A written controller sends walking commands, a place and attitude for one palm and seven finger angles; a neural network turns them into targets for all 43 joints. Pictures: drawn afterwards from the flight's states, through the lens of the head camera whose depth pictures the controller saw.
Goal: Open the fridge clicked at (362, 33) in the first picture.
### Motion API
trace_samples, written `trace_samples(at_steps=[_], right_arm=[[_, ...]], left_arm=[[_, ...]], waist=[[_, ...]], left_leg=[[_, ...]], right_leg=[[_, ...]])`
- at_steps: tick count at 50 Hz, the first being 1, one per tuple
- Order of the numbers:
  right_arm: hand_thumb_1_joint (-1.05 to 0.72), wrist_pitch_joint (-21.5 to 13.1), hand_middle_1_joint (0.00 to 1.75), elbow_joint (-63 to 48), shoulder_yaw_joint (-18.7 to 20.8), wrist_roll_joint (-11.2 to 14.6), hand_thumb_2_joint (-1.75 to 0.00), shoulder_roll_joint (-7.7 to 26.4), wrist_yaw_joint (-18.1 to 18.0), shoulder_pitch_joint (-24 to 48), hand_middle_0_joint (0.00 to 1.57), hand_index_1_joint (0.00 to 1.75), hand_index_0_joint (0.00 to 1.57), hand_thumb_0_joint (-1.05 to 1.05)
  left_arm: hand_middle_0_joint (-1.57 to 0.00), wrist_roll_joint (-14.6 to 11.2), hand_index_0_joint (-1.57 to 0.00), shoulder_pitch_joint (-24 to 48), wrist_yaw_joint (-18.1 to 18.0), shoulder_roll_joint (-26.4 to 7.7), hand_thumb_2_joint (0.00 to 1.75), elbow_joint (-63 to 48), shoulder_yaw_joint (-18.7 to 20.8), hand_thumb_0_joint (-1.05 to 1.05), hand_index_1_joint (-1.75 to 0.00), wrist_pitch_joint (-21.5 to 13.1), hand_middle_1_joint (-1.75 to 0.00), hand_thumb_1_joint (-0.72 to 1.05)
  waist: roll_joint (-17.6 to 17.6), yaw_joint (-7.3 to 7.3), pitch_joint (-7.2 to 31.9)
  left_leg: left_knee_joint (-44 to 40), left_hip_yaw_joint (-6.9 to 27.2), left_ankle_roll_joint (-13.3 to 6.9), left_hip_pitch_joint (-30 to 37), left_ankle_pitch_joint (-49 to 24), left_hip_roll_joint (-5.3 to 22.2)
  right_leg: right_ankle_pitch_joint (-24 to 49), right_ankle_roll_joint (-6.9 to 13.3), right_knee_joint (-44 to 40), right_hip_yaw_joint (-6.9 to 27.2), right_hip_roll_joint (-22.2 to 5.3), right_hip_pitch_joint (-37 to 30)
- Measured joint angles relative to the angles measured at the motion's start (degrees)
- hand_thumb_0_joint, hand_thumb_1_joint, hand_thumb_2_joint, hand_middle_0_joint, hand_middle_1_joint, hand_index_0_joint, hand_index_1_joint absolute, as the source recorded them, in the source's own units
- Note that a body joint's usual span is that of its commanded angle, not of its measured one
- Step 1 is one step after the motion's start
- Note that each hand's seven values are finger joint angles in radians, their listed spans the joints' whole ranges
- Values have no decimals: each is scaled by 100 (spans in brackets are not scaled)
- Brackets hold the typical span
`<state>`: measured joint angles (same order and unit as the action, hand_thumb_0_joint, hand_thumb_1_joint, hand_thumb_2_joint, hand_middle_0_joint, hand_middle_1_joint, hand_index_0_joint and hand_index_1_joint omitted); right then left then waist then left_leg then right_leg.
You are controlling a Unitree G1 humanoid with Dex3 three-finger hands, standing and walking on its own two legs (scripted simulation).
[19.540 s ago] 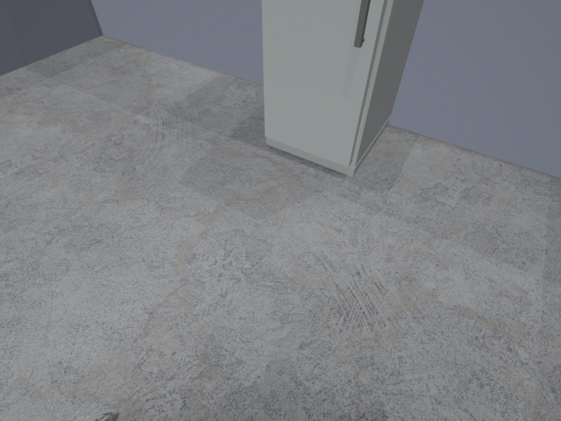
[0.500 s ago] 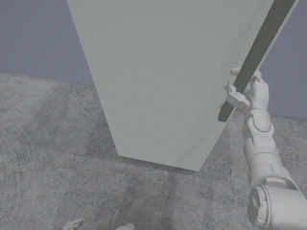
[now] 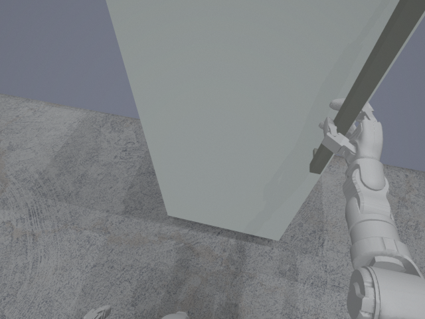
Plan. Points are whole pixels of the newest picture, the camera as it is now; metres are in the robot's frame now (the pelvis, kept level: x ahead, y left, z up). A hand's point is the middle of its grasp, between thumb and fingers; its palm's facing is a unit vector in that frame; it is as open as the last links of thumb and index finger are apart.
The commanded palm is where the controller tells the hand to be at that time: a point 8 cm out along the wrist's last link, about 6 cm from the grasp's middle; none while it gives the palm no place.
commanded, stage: grip the handle and tug to test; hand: right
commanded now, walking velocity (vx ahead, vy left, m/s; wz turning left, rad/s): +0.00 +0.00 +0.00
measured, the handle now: (356, 88) +0.50 -0.18 +0.19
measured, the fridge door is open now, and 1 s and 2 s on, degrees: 0 15 48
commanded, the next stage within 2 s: pull the door a little, standing still in 0.18 s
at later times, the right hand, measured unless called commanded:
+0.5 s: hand (330, 136) +0.45 -0.15 +0.12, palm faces +0.09 +1.00 +0.01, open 5.9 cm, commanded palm +0.39 -0.20 +0.11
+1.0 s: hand (320, 185) +0.34 -0.12 +0.12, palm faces -0.03 +0.99 -0.13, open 6.5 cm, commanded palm +0.30 -0.18 +0.11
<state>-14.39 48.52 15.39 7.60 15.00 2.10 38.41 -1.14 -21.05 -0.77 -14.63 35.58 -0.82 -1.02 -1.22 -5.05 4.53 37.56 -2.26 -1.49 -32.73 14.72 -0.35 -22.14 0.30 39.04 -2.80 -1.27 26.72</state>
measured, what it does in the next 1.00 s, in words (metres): shifts its weight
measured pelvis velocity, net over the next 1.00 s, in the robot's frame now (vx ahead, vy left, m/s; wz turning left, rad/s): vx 0.06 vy -0.02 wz -0.02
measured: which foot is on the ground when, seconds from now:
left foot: down 0.00-1.00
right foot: down 0.00-1.00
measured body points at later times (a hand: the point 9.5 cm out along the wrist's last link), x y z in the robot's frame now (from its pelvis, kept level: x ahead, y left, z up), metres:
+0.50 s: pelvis +0.03 -0.01 +0.01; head +0.07 +0.00 +0.45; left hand +0.13 +0.24 -0.11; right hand +0.44 -0.20 +0.12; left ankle +0.04 +0.10 -0.72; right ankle -0.03 -0.11 -0.72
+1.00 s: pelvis +0.06 -0.02 +0.02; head +0.08 +0.00 +0.47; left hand +0.23 +0.22 -0.08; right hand +0.33 -0.17 +0.12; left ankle +0.04 +0.10 -0.71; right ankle -0.03 -0.12 -0.71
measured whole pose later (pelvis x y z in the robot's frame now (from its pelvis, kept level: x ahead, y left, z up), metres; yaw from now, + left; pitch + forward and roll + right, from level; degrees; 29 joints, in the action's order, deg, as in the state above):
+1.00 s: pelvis +0.06 -0.02 +0.02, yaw -1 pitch +4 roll +0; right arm -5.0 -7.1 -4.1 2.7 8.5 -2.3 -7.7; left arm 0.2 -11.0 -3.6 -12.8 31.3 -1.2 2.4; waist -3.0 -1.5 2.3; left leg 32.0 -3.2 0.1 -17.9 15.8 1.0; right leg -20.6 0.7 30.2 -1.6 0.3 10.9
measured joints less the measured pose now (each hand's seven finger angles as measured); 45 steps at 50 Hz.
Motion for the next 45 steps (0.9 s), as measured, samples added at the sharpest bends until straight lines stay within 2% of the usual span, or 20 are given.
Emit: trace_samples(at_steps=[7,16,23,30,36,42,45], right_arm=[[-71,195,140,-571,-20,56,-77,-81,-16,-407,34,140,34,1],[-72,489,140,-1415,-190,71,-75,-296,-106,-945,32,140,33,1],[-70,598,140,-1487,-389,-8,-77,-452,-170,-879,34,139,36,1],[-71,797,140,-1986,-424,33,-76,-506,-277,-1316,30,139,32,1],[-72,1009,139,-3133,-580,84,-75,-639,-291,-2296,28,137,28,1],[-70,1288,136,-5060,-1083,91,-72,-960,-341,-4045,25,134,26,1],[-65,1074,136,-5456,-1531,-239,-72,-732,-317,-4455,29,134,27,1]], left_arm=[[-20,-25,-20,17,10,-1,90,-83,12,1,-30,17,-30,91],[-20,-25,-20,111,33,50,90,-151,48,1,-30,18,-30,91],[-20,8,-20,246,9,100,90,-94,57,1,-30,60,-30,91],[-20,3,-20,269,96,160,90,-234,39,1,-30,52,-30,91],[-20,-23,-20,225,152,197,90,-337,35,1,-30,83,-30,91],[-20,-27,-20,300,179,221,90,-468,25,1,-30,113,-30,91],[-20,19,-20,537,-83,206,90,-421,-36,1,-30,120,-30,91]], waist=[[-33,27,18],[-68,128,71],[-54,238,73],[-90,231,136],[-111,260,139],[-129,336,114],[-164,324,-49]], left_leg=[[-94,54,11,132,22,-34],[-247,66,43,341,83,-44],[-286,-33,63,432,129,3],[-384,71,86,545,120,-5],[-523,170,100,795,130,-23],[-678,185,110,1183,188,-15],[-768,44,127,1451,258,11]], right_leg=[[-26,4,-125,-55,-22,-168],[-68,16,-315,-64,-22,-394],[-87,25,-315,43,15,-421],[-51,36,-435,-52,26,-578],[0,19,-570,-133,30,-855],[47,14,-690,-144,48,-1227],[-17,57,-722,0,62,-1412]])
